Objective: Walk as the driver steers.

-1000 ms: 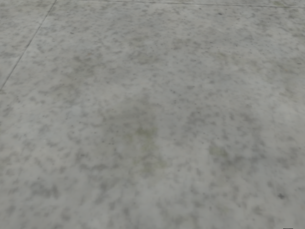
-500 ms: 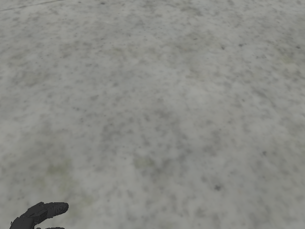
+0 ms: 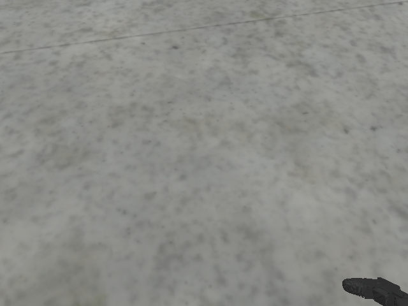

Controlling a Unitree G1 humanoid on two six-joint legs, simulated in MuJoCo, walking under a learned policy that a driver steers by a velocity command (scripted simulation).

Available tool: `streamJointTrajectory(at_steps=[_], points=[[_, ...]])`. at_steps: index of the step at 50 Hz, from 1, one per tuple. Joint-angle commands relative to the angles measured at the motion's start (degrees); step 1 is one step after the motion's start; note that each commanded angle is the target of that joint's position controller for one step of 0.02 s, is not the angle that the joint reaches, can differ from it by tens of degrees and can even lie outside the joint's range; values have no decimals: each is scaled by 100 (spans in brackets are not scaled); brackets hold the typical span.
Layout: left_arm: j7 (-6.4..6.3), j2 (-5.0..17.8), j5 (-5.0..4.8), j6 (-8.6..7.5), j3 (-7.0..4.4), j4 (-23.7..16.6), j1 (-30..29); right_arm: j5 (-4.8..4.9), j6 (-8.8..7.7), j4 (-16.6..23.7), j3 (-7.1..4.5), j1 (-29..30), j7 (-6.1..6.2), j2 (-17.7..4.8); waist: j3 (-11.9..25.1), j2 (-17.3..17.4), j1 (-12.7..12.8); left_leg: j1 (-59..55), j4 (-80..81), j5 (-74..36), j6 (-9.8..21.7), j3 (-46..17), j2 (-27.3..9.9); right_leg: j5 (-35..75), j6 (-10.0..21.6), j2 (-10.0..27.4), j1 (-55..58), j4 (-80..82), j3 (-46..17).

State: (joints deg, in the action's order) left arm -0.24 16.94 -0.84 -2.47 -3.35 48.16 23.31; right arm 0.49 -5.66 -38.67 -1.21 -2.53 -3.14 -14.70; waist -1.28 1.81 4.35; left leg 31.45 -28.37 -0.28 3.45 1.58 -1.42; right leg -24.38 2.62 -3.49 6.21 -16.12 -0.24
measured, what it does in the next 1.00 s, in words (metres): walks ahead, turning left: left foot, then right foot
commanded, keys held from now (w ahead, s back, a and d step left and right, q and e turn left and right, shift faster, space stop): w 0.38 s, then w+q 0.62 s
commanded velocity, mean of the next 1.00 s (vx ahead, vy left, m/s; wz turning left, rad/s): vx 0.50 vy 0.00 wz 0.23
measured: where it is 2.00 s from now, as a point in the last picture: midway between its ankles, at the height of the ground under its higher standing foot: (171, 162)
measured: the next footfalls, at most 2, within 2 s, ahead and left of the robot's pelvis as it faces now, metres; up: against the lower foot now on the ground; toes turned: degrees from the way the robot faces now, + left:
left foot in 0.02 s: +0.20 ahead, +0.11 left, +0.00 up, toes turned +2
right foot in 0.52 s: +0.48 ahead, -0.14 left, +0.00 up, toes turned +2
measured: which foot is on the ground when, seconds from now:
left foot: up 0.00-0.00, down 0.02-0.54, up 0.56-1.00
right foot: down 0.00-0.04, up 0.06-0.50, down 0.52-1.00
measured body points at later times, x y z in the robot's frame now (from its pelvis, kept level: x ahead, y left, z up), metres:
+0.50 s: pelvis +0.29 -0.01 +0.01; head +0.32 -0.02 +0.46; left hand +0.51 +0.22 -0.07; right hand +0.30 -0.30 -0.12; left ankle +0.16 +0.11 -0.72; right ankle +0.44 -0.14 -0.71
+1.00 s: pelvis +0.55 +0.01 +0.01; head +0.58 +0.03 +0.46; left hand +0.49 +0.29 -0.12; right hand +0.82 -0.16 -0.08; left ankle +0.67 +0.17 -0.70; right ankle +0.44 -0.14 -0.72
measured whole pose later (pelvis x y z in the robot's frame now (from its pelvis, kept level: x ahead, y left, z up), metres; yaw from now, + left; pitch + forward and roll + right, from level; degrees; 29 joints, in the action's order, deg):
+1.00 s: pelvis +0.55 +0.01 +0.01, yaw +18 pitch +1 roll -3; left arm -0.5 16.5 -0.8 -3.7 -4.5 50.3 17.6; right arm 1.2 -1.1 -39.0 -2.9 -5.1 -3.0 -15.1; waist -2.4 1.8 4.5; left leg 35.0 -37.4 3.8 3.0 1.8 -4.8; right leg -20.5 -1.7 0.5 5.8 -14.3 15.5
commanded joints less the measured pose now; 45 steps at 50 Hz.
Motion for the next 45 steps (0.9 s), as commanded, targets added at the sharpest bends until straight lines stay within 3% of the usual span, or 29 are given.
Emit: streamJointTrajectory(at_steps=[1, 2, 3, 4, 5, 6, 7, 9, 11, 16, 21, 24, 25, 26, 27, 28, 29, 30, 31, 32, 33, 35, 38, 42, 45], points=[[-71, 870, 80, 18, -153, -347, -189, -46, -46, -19, -455, -1639, 110, -1234, 1327, -524, -1192, -2814, -208, -71, 574, -223, -199, 5394, 392, 1217, -891, -2662, -285], [-15, 208, 95, -83, 42, -470, 594, -156, -34, -120, -595, -2259, 140, -1788, 2322, 750, -968, -5270, -122, 718, 1561, -2891, -1777, 2537, -59, 261, -3285, -5092, -72], [28, 347, 49, -201, 52, -350, 469, -39, -16, -220, -482, -2445, 123, -1313, 2746, 1122, -1113, -5732, 811, 1331, 1780, -4519, -2146, -781, -109, -159, -4227, -5972, -776], [70, 821, -123, -276, -80, -532, -128, 22, 7, -181, -387, -2025, 153, -1068, 1728, 729, -1118, -5040, 982, 1828, 1435, -3736, -1961, -588, -62, 247, -4816, -6295, -859], [77, 828, -167, -320, -63, -672, -577, 6, 37, -118, -346, -1606, 179, -940, 1030, 276, -976, -4101, 1132, 1650, 1230, -2948, -1736, -74, -23, 572, -4838, -6018, -625], [66, 742, -87, -323, -60, -724, -814, -37, 41, -120, -302, -1301, 170, -822, 480, -28, -781, -3220, 1344, 1167, 1138, -2405, -1499, 278, -45, 791, -4709, -5558, -475], [50, 696, -19, -272, -93, -686, -754, -101, 6, -95, -254, -1125, 159, -681, 290, 44, -573, -2672, 1540, 768, 1049, -2022, -1288, 551, -66, 978, -4359, -5219, -491], [34, 452, 7, -145, -50, -565, -416, -92, -59, -134, -265, -1026, 132, -699, 281, 239, -359, -2155, 1854, 354, 1131, -1642, -1146, 757, -186, 1059, -3914, -4925, -421], [1, 361, 47, -75, -24, -614, -546, -62, -107, -236, -297, -1043, 142, -816, 127, 213, -306, -1920, 2053, -10, 1184, -1252, -1098, 1031, -323, 1128, -4023, -4478, -355], [58, 174, 68, -177, 62, -876, -1607, -7, -27, -443, -349, -1332, 252, -1020, -100, 122, -644, -2045, 2148, -195, 896, -496, -766, 2752, -420, 1009, -4009, -2454, -145], [188, 258, 5, -267, 49, -1162, -2427, 88, 108, -755, -395, -1888, 277, -1158, -265, 122, -912, -2756, 1814, 16, 822, -753, -1105, 2812, -303, 789, -4001, -1511, -166], [240, 478, 11, -343, -36, -1147, -2194, 105, 213, -809, -449, -1825, 336, -1261, -144, 254, -637, -3100, 1305, -323, 678, -1083, -1297, 2184, -134, 668, -3560, -1196, -206], [226, 588, 19, -367, -105, -1032, -1759, 107, 241, -795, -446, -1700, 348, -1269, 78, 269, -348, -3028, 829, -889, 574, -1021, -1172, 2095, -33, 543, -2896, -1009, -71], [174, 867, 48, -380, -247, -806, -954, 60, 247, -782, -371, -1719, 348, -1074, 656, 156, 15, -2677, -164, -1156, 395, -806, -824, 2151, 144, 586, -1629, -1028, -64], [107, 1300, 137, -364, -365, -687, 50, -91, 236, -607, -210, -1751, 345, -659, 1645, -530, 368, -1616, -1974, 238, 139, -500, -371, 2198, 503, 1685, 72, -1255, -1165], [122, 1641, 137, -298, -437, -560, 238, 28, 131, -536, -59, -2593, 318, -105, 2326, -2080, -39, 498, -3776, 3373, -191, -387, 459, 998, 1346, 2843, 1729, -668, -3612], [120, 1011, 98, -286, -297, -624, 179, 179, 88, -638, -215, -2224, 321, -787, 1967, -1363, 235, 1066, -4402, 3355, -184, -969, 170, -33, 1183, 2666, 1350, -191, -3821], [98, 751, 76, -298, -206, -642, -189, 242, 75, -473, -322, -1680, 323, -1086, 1166, -1053, 217, 1322, -4490, 2816, -133, -892, -71, -15, 931, 2496, 670, -77, -2945], [97, 614, 98, -309, -150, -665, -608, 193, 94, -419, -325, -1441, 352, -1019, 769, -727, 33, 1142, -4343, 2337, -161, -779, -311, 563, 815, 2285, -40, 69, -2340], [104, 451, 112, -327, -109, -655, -878, 119, 130, -394, -347, -1374, 355, -950, 457, -766, -117, 979, -4087, 1993, -197, -805, -457, 1035, 792, 2113, -576, 250, -1857], [100, 372, 153, -366, -94, -630, -1030, 124, 196, -416, -360, -1492, 340, -849, 342, -886, -280, 639, -3949, 1762, -224, -839, -591, 1383, 734, 1969, -962, 429, -1435], [89, 359, 150, -431, -120, -551, -1166, 151, 320, -418, -343, -1567, 328, -626, 190, -801, -415, 475, -3806, 1580, -287, -767, -640, 1929, 768, 1885, -1294, 683, -850], [42, 536, 161, -463, -195, -398, -1121, 96, 416, -236, -328, -1276, 324, -511, -41, -563, -437, 814, -3276, 1058, -403, -787, -683, 2554, 838, 1903, -1336, 861, -230], [-23, 717, 147, -393, -245, -293, -1054, 84, 365, -32, -269, -697, 191, -385, -195, -467, -254, 697, -1917, -13, -378, -473, -609, 2772, 713, 1741, -1180, 931, 550], [-48, 859, 82, -309, -296, -168, -781, 74, 354, 212, -225, -117, 86, -322, -370, -364, -30, 721, -1243, -143, -263, -179, -534, 2868, 664, 1871, -787, 877, 835]])
Over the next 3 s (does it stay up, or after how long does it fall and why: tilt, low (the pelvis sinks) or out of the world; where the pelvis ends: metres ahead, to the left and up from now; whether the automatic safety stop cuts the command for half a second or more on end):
stays up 1.07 0.32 0.01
